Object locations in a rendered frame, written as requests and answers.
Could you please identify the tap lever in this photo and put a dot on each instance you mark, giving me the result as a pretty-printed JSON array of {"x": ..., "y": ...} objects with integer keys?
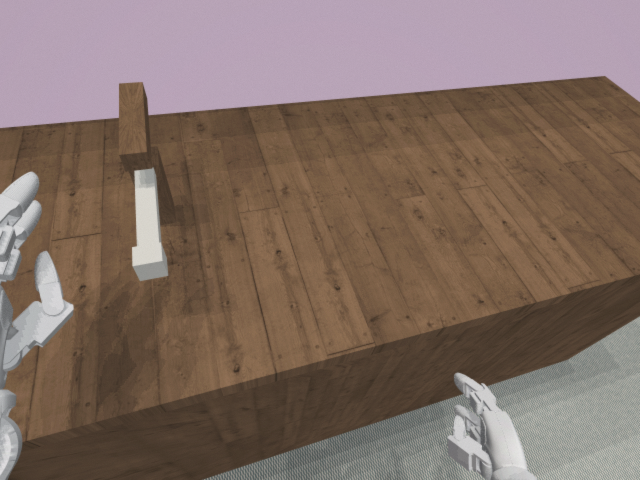
[{"x": 148, "y": 257}]

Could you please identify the left robot forearm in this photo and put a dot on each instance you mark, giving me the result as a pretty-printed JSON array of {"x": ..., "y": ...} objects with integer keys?
[{"x": 10, "y": 435}]

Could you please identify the counter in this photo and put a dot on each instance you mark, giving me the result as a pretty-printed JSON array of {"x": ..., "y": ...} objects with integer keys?
[{"x": 331, "y": 264}]

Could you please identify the robot right hand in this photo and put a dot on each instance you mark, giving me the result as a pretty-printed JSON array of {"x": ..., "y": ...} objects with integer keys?
[{"x": 493, "y": 441}]

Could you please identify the robot left hand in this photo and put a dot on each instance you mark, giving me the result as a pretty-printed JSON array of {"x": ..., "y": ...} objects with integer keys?
[{"x": 39, "y": 322}]

